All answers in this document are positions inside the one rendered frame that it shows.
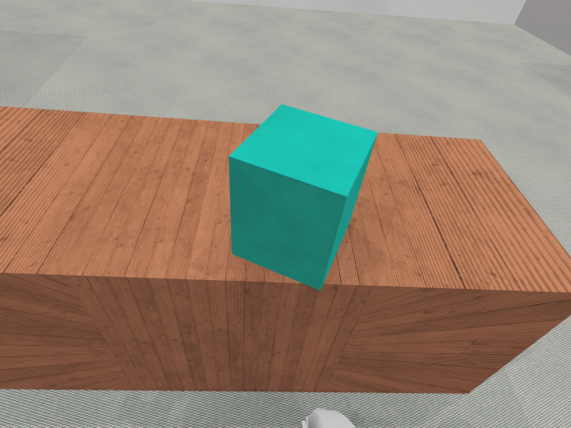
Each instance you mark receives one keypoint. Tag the robot right thigh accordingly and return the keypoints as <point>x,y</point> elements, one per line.
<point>326,419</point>

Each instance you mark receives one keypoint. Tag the pedestal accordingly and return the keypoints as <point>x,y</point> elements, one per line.
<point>117,272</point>

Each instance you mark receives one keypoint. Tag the carton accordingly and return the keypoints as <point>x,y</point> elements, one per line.
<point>294,183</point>

